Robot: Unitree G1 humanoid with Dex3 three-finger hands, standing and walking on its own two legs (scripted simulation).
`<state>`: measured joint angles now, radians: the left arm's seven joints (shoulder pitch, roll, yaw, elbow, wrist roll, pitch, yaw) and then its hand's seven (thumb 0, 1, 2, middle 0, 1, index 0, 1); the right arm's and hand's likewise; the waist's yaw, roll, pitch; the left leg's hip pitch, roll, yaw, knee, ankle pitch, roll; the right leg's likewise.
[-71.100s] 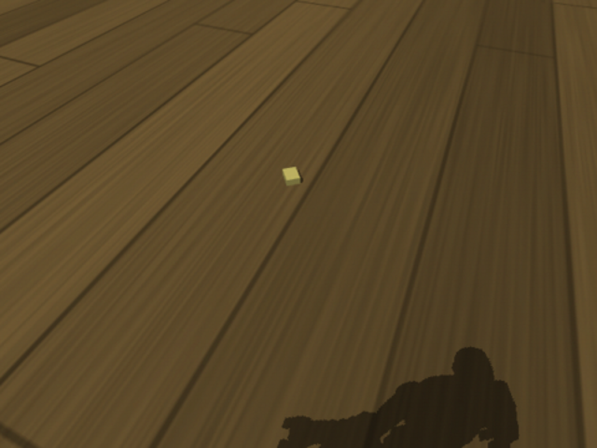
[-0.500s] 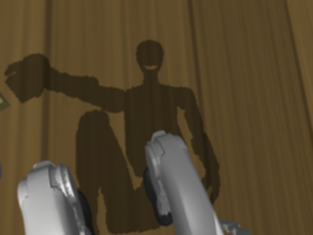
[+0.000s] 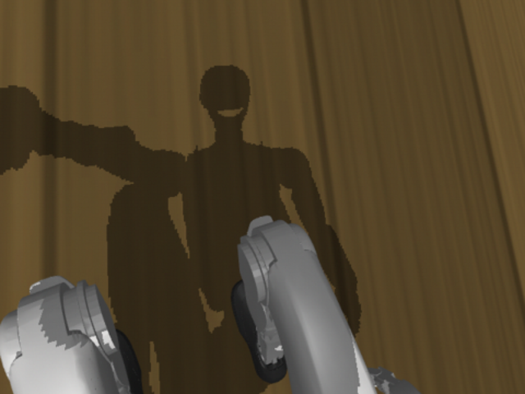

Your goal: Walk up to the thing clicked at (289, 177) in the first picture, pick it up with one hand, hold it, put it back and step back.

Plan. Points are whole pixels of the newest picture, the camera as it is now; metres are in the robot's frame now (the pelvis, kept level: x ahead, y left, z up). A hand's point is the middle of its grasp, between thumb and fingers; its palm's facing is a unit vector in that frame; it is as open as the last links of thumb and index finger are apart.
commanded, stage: lower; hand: left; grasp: from above
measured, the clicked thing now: out of the picture +0.50 +0.33 -0.21
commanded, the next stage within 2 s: rest in 0.26 s
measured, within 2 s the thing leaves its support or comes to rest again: rests again in 1.24 s
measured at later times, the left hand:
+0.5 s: hand out of the picture +0.50 +0.32 -0.21, palm faces -0.37 -0.21 -0.91, open 11.1 cm
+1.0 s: hand out of the picture +0.51 +0.32 -0.24, palm faces -0.37 -0.22 -0.90, open 11.0 cm
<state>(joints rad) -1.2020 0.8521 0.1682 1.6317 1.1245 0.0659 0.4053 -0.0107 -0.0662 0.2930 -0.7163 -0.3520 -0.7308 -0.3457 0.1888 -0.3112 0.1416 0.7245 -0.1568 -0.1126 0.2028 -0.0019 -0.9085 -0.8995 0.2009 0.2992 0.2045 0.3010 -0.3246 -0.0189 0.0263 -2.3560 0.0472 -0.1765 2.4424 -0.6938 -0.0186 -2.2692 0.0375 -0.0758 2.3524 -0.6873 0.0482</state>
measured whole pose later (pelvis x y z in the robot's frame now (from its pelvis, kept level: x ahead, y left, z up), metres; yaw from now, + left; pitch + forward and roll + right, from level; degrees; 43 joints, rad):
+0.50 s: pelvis +0.00 +0.00 -0.01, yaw -3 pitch +32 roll -11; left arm -1.21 0.96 0.19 1.68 1.15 0.02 0.47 -0.01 -0.09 0.35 -0.72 -0.33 -0.73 -0.33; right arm 0.17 -0.33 0.23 0.68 -0.19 -0.15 0.21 0.00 -0.90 -0.90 0.20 0.30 0.20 0.30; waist -0.38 -0.07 0.12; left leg -2.37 0.05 -0.22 2.50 -0.71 -0.02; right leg -2.27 0.05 -0.11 2.37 -0.69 0.06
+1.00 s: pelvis +0.00 +0.01 -0.01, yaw -5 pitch +30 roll -13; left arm -1.25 1.06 0.18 1.76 1.13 0.02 0.54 -0.01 -0.08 0.34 -0.74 -0.31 -0.74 -0.31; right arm 0.16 -0.36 0.31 0.65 -0.21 -0.22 0.23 0.00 -0.90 -0.90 0.20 0.30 0.20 0.30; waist -0.42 -0.12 0.19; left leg -2.36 0.05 -0.26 2.52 -0.72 -0.02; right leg -2.24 0.07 -0.14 2.36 -0.68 0.06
